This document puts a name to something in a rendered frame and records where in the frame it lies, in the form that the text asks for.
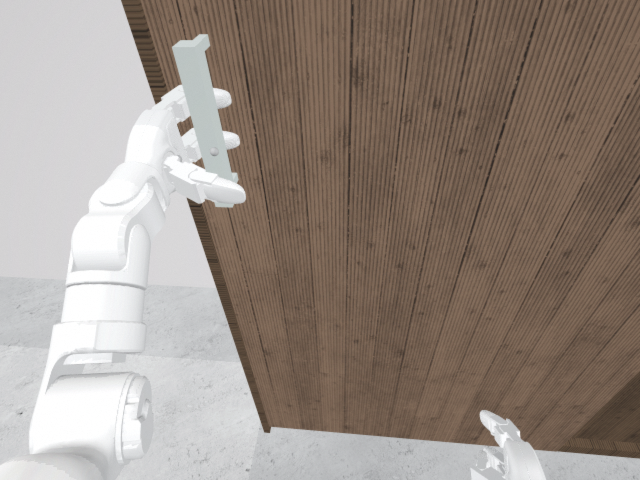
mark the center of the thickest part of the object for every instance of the wardrobe door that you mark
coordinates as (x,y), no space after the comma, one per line
(618,419)
(442,209)

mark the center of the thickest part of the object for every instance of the left robot upper arm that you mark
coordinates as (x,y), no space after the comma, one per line
(89,426)

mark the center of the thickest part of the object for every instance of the handle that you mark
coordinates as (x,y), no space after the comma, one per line
(196,81)

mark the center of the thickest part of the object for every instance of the robot left hand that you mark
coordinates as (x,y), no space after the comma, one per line
(155,140)

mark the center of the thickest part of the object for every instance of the robot left forearm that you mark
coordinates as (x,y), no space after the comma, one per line
(107,276)

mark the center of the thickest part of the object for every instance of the robot right hand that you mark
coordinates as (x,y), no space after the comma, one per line
(519,461)

